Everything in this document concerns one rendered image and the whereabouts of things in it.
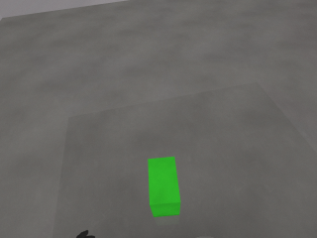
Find carton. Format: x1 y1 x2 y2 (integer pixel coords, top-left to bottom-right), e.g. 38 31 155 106
148 157 181 217

